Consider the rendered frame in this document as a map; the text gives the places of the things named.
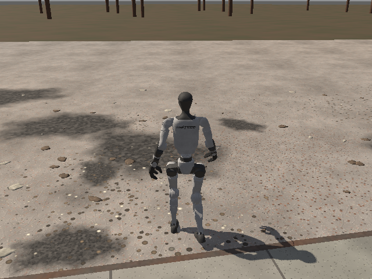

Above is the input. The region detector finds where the robot right hand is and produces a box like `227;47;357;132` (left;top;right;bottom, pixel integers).
204;152;217;162

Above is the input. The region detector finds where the robot left thigh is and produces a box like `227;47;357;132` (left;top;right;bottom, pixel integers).
166;162;179;199

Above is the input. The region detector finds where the robot thigh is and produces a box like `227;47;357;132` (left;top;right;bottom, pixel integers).
191;163;206;204
166;162;179;199

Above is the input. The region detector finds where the robot left hand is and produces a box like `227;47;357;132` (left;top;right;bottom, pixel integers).
149;165;162;180

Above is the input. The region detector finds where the robot left upper arm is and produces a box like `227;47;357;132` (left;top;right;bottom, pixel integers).
158;117;174;151

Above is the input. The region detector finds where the robot right thigh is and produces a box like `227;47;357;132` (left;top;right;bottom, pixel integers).
191;163;206;204

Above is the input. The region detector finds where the robot right upper arm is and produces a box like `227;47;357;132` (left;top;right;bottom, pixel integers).
198;117;214;148

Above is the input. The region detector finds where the robot left forearm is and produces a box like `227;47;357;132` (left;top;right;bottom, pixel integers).
151;142;163;167

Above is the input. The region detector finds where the robot right forearm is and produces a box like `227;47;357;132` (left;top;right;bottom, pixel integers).
208;139;217;156

